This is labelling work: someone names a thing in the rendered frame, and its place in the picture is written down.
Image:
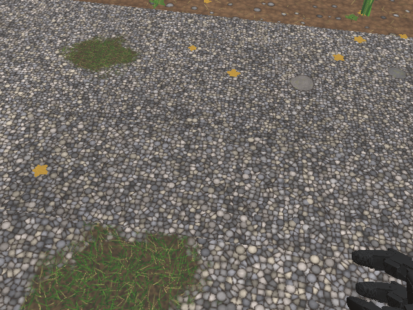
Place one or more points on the robot right hand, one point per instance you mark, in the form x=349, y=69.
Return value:
x=395, y=264

